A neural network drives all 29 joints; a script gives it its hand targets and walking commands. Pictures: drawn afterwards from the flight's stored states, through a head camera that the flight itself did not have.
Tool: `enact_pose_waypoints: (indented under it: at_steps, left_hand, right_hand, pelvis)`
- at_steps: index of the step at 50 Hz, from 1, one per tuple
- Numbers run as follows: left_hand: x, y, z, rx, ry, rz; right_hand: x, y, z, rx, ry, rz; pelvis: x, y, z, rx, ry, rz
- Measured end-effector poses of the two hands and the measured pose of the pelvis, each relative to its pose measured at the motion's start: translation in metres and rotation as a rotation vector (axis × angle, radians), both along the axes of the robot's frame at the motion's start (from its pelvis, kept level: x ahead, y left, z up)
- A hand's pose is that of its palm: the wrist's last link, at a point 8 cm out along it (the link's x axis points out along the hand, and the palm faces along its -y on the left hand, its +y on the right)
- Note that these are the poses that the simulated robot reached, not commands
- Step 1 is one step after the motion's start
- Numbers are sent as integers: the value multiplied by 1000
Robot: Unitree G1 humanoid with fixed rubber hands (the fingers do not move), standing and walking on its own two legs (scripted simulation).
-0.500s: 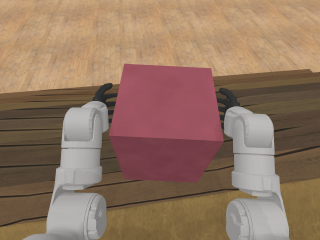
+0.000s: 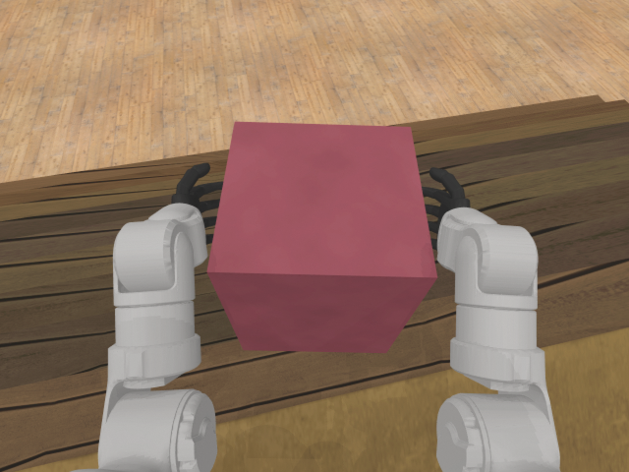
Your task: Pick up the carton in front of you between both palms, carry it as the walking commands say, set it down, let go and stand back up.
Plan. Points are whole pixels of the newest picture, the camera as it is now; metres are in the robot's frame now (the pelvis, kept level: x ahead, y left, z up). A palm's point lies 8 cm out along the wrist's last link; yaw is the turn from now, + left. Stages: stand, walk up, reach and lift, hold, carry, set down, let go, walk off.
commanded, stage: carry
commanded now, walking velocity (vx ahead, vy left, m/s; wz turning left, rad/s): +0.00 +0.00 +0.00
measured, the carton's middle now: (318, 249) +0.39 -0.01 +0.03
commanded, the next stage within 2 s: none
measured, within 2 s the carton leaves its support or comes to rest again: neither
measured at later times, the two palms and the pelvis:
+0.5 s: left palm (171, 249) +0.35 +0.15 +0.11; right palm (445, 236) +0.35 -0.15 +0.11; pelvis +0.00 -0.01 -0.02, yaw +1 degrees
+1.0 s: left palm (159, 268) +0.32 +0.16 +0.12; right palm (448, 256) +0.33 -0.14 +0.12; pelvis -0.03 +0.00 -0.01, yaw +1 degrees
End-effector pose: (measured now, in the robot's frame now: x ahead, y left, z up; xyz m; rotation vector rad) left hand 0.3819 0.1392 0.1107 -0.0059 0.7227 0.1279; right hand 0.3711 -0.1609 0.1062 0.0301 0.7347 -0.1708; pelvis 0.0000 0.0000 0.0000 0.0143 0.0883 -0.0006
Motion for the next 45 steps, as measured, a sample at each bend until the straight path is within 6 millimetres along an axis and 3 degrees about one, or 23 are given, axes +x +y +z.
enact_pose_waypoints:
  at_steps: [8, 14, 29, 45]
  left_hand:
    - [-3, -5, -4, 30, 11, 20]
    - [-11, 3, -7, 20, 11, 25]
    - [-42, 14, 7, 36, 23, 19]
    - [-60, 17, 9, 41, 40, 11]
  right_hand:
    - [9, -5, -7, 9, 10, 38]
    - [8, 3, 0, -29, 11, 67]
    - [-25, 14, 10, -38, 22, 83]
    - [-42, 17, 13, -50, 39, 91]
  pelvis:
    - [15, -10, -13, -11, -22, 13]
    - [11, -13, -16, -7, -31, 16]
    - [-6, -7, -15, -11, -63, 25]
    - [-23, -3, -14, -10, -69, 26]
